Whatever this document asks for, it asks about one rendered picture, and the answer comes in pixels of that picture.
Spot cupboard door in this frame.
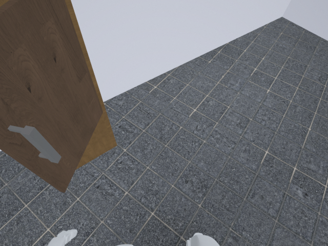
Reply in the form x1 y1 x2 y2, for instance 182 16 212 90
0 0 103 193

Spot right robot thigh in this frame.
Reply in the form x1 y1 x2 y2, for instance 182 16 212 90
186 235 220 246

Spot left robot hand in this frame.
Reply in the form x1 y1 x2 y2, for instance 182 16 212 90
47 229 77 246

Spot handle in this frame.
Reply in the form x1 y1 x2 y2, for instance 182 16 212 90
8 125 61 163

